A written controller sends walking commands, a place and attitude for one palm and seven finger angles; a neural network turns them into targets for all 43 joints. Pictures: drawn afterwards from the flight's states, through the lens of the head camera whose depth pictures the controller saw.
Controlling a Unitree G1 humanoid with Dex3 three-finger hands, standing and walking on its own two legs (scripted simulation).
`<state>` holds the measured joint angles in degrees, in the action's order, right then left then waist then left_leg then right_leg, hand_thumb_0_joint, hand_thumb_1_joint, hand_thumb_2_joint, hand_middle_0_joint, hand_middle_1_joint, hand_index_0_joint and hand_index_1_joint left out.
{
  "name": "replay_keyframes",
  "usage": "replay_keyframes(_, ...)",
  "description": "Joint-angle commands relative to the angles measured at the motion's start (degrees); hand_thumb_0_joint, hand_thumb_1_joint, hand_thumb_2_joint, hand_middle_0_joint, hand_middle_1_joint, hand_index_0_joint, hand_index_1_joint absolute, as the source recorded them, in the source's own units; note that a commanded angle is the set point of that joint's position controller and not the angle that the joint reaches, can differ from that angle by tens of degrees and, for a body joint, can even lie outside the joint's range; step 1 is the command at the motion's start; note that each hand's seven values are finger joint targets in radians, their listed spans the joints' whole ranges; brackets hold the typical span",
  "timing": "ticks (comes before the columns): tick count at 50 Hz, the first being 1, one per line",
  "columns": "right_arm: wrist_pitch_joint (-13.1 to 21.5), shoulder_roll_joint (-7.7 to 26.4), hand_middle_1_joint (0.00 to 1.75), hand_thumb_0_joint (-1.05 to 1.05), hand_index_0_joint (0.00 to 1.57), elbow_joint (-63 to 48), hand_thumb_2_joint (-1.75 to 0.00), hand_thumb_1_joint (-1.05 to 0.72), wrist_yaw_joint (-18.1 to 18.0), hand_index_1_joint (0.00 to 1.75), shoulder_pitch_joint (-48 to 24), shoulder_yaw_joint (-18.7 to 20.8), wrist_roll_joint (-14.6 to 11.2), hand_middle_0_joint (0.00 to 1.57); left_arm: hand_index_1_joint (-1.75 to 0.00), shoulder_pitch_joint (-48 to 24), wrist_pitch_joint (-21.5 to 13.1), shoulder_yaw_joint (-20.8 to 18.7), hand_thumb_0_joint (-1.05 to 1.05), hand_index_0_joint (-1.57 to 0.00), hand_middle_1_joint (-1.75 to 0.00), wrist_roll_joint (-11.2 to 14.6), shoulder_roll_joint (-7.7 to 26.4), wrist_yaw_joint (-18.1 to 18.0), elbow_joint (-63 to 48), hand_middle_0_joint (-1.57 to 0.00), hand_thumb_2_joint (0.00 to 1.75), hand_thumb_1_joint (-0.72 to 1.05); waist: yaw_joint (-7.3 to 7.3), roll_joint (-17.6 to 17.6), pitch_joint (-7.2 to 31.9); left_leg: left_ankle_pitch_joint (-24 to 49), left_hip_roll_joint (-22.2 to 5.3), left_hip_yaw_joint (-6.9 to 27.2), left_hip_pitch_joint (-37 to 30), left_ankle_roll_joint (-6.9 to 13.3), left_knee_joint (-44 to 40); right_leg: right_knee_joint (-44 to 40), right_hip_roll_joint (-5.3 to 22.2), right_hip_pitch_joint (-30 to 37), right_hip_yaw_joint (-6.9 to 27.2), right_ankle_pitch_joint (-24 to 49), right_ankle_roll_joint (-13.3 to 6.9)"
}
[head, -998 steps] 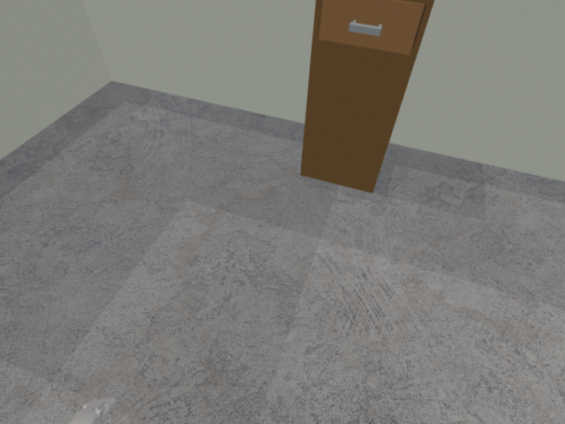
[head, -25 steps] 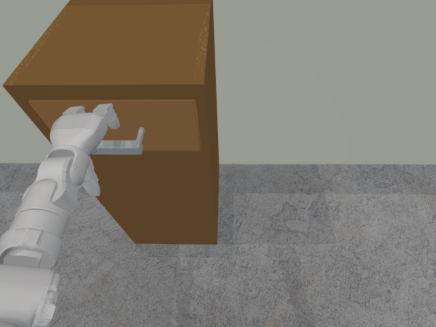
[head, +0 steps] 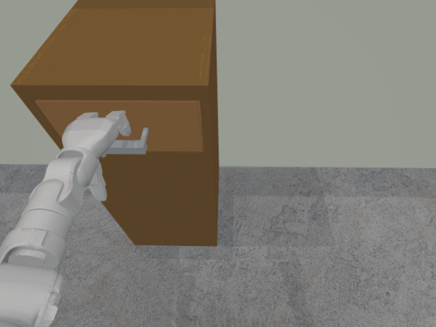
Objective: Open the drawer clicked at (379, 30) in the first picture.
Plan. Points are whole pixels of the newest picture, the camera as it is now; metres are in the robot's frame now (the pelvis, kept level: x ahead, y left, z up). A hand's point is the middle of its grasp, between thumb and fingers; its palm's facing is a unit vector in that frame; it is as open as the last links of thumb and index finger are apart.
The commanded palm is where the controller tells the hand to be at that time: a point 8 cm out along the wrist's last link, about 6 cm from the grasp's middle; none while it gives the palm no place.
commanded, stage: re-aim the fingers above the handle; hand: left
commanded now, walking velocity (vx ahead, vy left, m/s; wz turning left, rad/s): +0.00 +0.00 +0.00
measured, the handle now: (123, 139) +0.49 +0.24 +0.03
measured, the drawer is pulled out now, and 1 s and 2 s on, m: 0.00 0.00 0.00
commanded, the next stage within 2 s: lower the fingers behind the handle in 1.20 s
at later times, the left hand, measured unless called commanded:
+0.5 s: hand (101, 153) +0.43 +0.25 +0.06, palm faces -0.13 -0.05 -0.99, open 13.8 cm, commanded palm +0.41 +0.25 +0.14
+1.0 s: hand (118, 148) +0.44 +0.22 +0.06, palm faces -0.12 -0.05 -0.99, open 13.8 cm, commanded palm +0.42 +0.23 +0.14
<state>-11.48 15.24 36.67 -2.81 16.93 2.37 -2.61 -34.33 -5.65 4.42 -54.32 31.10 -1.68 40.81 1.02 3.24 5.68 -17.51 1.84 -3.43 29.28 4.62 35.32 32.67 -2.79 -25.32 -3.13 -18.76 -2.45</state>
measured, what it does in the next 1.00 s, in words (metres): stands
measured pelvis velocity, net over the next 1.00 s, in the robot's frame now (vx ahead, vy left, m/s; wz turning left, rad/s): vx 0.00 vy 0.00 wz -0.01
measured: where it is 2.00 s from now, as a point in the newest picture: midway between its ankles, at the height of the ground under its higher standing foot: outside the picture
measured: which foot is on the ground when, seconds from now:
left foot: down 0.00-1.00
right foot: down 0.00-1.00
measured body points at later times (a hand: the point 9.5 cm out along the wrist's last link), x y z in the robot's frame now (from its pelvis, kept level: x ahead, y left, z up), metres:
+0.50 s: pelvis +0.00 +0.01 +0.00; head +0.05 +0.00 +0.45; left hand +0.43 +0.25 +0.12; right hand +0.07 -0.25 -0.13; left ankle -0.01 +0.07 -0.73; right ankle -0.03 -0.09 -0.73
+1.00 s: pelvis +0.00 +0.00 +0.00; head +0.05 -0.01 +0.45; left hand +0.44 +0.22 +0.12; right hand +0.07 -0.26 -0.13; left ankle -0.01 +0.07 -0.73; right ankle -0.03 -0.09 -0.73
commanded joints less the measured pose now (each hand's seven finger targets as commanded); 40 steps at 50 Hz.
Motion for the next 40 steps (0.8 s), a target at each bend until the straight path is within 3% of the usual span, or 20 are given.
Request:
replay_keyframes(1,1.6,8.1,0.30,0.00,0.20,-4.7,-0.90,-0.90,-1.2,0.30,0.9,3.0,0.6,0.20,-1.20,-29.8,-5.7,-7.5,0.00,-0.30,-1.20,-0.2,14.3,-4.5,-15.8,-0.30,0.30,-0.50,2.16,1.8,18.6,22.6,-0.8,5.1,-17.6,-0.8,-0.8,-2.1,-0.2,-0.5,3.4,16.2,-0.3)
replay_keyframes(2,1.6,8.1,0.30,0.00,0.20,-4.5,-0.90,-0.90,-1.3,0.30,0.9,2.9,0.7,0.20,-1.20,-31.5,-5.9,-9.7,0.00,-0.30,-1.20,-0.5,16.7,-5.9,-15.9,-0.30,0.30,-0.50,1.61,1.6,18.7,22.9,-0.9,5.5,-16.8,-1.0,-0.8,-1.6,-0.3,-0.5,3.1,15.5,-0.5)
replay_keyframes(3,1.9,7.9,0.30,0.00,0.20,-4.2,-0.90,-0.90,-1.2,0.30,0.9,2.8,0.6,0.20,-1.20,-32.7,-5.7,-10.7,0.00,-0.30,-1.20,-1.2,17.6,-7.7,-15.1,-0.30,0.30,-0.50,1.26,3.7,19.2,23.1,-1.0,5.9,-16.9,-1.4,-0.8,-0.7,-0.4,-1.9,2.7,14.4,-0.6)
replay_keyframes(5,2.5,7.6,0.30,0.00,0.20,-3.7,-0.90,-0.90,-0.9,0.30,1.1,2.5,0.7,0.20,-1.20,-32.3,-4.0,-12.8,0.00,-0.30,-1.20,-1.9,18.9,-10.9,-11.9,-0.30,0.30,-0.50,0.40,3.6,19.1,23.0,-1.3,6.1,-15.4,-2.0,-0.7,0.2,-0.6,-2.6,2.2,13.4,-0.9)
replay_keyframes(7,2.6,8.0,0.30,0.00,0.20,-3.8,-0.90,-0.90,-0.8,0.30,0.7,2.2,1.0,0.20,-1.20,-31.6,-1.3,-15.3,0.00,-0.30,-1.20,-2.7,21.9,-13.2,-9.6,-0.30,0.30,-0.50,-0.87,3.3,22.6,24.7,-1.3,5.7,-14.4,-2.5,-0.7,1.1,-0.6,0.0,2.0,14.6,-1.1)
replay_keyframes(8,2.7,7.6,0.30,0.00,0.20,-4.0,-0.90,-0.90,-0.5,0.30,0.4,2.1,1.0,0.20,-1.20,-29.9,0.5,-14.5,0.00,-0.30,-1.20,-3.2,21.2,-13.7,-8.2,-0.30,0.30,-0.50,-1.51,4.1,24.5,25.7,-1.3,5.1,-14.9,-2.7,-0.5,1.3,-0.6,1.1,2.1,15.8,-0.9)
replay_keyframes(12,2.2,8.5,0.30,0.00,0.20,-4.7,-0.90,-0.90,0.3,0.30,1.1,2.5,0.7,0.20,-1.20,-24.5,6.5,-7.6,0.00,-0.30,-1.20,-3.2,13.5,-10.5,-2.1,-0.30,0.30,-0.50,-0.14,-0.9,25.2,29.5,-2.3,4.3,-15.6,-2.5,-0.6,0.4,-0.5,2.9,1.8,19.0,-0.3)
replay_keyframes(13,1.8,8.8,0.30,0.00,0.20,-5.1,-0.90,-0.90,0.3,0.30,1.1,2.3,0.3,0.20,-1.20,-22.4,6.9,-9.3,0.00,-0.30,-1.20,-3.0,16.0,-9.3,-2.4,-0.30,0.30,-0.50,-0.98,-3.2,24.6,28.9,-2.2,4.0,-14.5,-2.1,-0.9,0.0,-0.4,4.6,2.0,19.5,-0.1)
replay_keyframes(15,1.0,8.8,0.30,0.00,0.20,-5.8,-0.90,-0.90,0.0,0.30,0.3,2.0,0.1,0.20,-1.20,-21.7,7.6,-8.9,0.00,-0.30,-1.20,-2.2,15.9,-7.8,-2.7,-0.30,0.30,-0.50,-0.68,-5.8,23.3,26.2,-1.7,3.1,-13.0,-1.4,-1.6,-0.8,-0.1,6.8,2.5,20.5,0.3)
replay_keyframes(16,0.9,9.0,0.30,0.00,0.20,-5.9,-0.90,-0.90,-0.4,0.30,0.2,1.7,-0.1,0.20,-1.20,-22.1,7.7,-8.3,0.00,-0.30,-1.20,-2.0,15.6,-6.8,-1.9,-0.30,0.30,-0.50,-0.16,-7.8,20.6,23.6,-1.6,3.1,-11.2,-1.2,-2.3,-1.5,0.0,6.9,2.4,19.7,0.4)
replay_keyframes(18,1.0,9.1,0.30,0.00,0.20,-6.3,-0.90,-0.90,-1.0,0.30,-0.1,1.6,-0.5,0.20,-1.20,-25.0,6.2,-5.9,0.00,-0.30,-1.20,-1.8,13.8,-4.9,-2.5,-0.30,0.30,-0.50,1.22,-7.0,16.3,20.4,-1.6,3.3,-10.9,-0.8,-3.1,-2.6,0.2,4.7,2.6,17.2,0.4)
replay_keyframes(21,1.7,8.7,0.30,0.00,0.20,-6.5,-0.90,-0.90,-1.6,0.30,0.7,2.1,-0.1,0.20,-1.20,-28.3,1.8,-5.3,0.00,-0.30,-1.20,-1.9,13.4,-3.3,-7.3,-0.30,0.30,-0.50,1.75,-3.0,17.2,19.3,-1.4,4.0,-14.2,-0.5,-2.7,-3.2,0.1,2.6,3.2,14.8,0.1)
replay_keyframes(22,2.0,8.5,0.30,0.00,0.20,-6.4,-0.90,-0.90,-1.7,0.30,1.1,2.3,0.2,0.20,-1.20,-31.7,-0.2,-3.7,0.00,-0.30,-1.20,-1.7,12.0,-3.0,-10.3,-0.30,0.30,-0.50,2.82,-1.2,17.9,19.9,-1.5,4.5,-16.0,-0.4,-2.3,-3.4,0.2,1.4,3.3,14.3,0.0)
replay_keyframes(24,2.6,7.8,0.30,0.00,0.20,-5.7,-0.90,-0.90,-1.7,0.30,2.1,3.0,0.7,0.20,-1.20,-32.9,-3.8,-4.3,0.00,-0.30,-1.20,-1.9,11.8,-3.7,-15.2,-0.30,0.30,-0.50,2.26,4.8,21.9,24.2,-1.6,5.6,-21.5,-1.2,-1.1,-2.2,-0.3,-1.7,3.2,14.1,-0.4)
replay_keyframes(27,2.9,7.6,0.30,0.00,0.20,-4.7,-0.90,-0.90,-1.1,0.30,2.6,3.3,0.9,0.20,-1.20,-32.5,-5.8,-6.0,0.00,-0.30,-1.20,-1.2,12.1,-5.6,-16.1,-0.30,0.30,-0.50,2.02,6.0,21.5,29.6,-2.5,7.4,-24.0,-2.9,-0.2,-1.1,-0.8,-5.4,1.9,12.9,-0.7)
replay_keyframes(28,3.0,7.5,0.30,0.00,0.20,-4.5,-0.90,-0.90,-0.7,0.30,2.5,3.3,0.8,0.20,-1.20,-33.2,-5.6,-5.3,0.00,-0.30,-1.20,-1.0,11.1,-6.6,-15.7,-0.30,0.30,-0.50,2.16,6.2,21.0,29.3,-2.6,7.7,-24.0,-3.1,0.0,-0.8,-1.0,-6.7,1.7,12.4,-0.6)
replay_keyframes(33,2.8,8.4,0.30,0.00,0.20,-3.6,-0.90,-0.90,0.5,0.30,2.0,2.8,0.8,0.20,-1.20,-29.8,0.6,-9.5,0.00,-0.30,-1.20,-1.9,14.8,-11.1,-6.8,-0.30,0.30,-0.50,0.19,0.8,21.0,25.2,-2.4,6.8,-17.4,-3.3,-1.1,0.4,-0.8,-3.1,1.2,12.5,-0.7)
replay_keyframes(34,2.7,8.4,0.30,0.00,0.20,-3.7,-0.90,-0.90,0.6,0.30,1.7,2.6,0.8,0.20,-1.20,-28.9,2.4,-7.9,0.00,-0.30,-1.20,-2.3,13.0,-11.3,-4.9,-0.30,0.30,-0.50,0.11,0.3,20.9,24.4,-2.3,6.4,-16.5,-3.2,-1.2,0.5,-0.7,-2.7,1.2,12.4,-0.8)
replay_keyframes(36,2.5,8.6,0.30,0.00,0.20,-4.0,-0.90,-0.90,0.8,0.30,1.6,2.5,0.7,0.20,-1.20,-28.0,5.2,-6.5,0.00,-0.30,-1.20,-3.1,12.1,-10.9,-3.0,-0.30,0.30,-0.50,-0.03,-1.0,21.3,24.4,-2.4,5.6,-15.5,-2.9,-1.5,0.1,-0.6,-1.0,1.2,13.5,-0.7)
replay_keyframes(40,2.0,8.8,0.30,0.00,0.20,-5.0,-0.90,-0.90,0.4,0.30,1.7,2.7,0.2,0.20,-1.20,-28.6,6.6,-2.5,0.00,-0.30,-1.20,-3.0,8.9,-7.4,-3.8,-0.30,0.30,-0.50,1.75,-3.4,21.9,23.7,-2.2,4.8,-16.2,-1.7,-1.4,-1.3,-0.2,1.0,2.1,15.6,0.0)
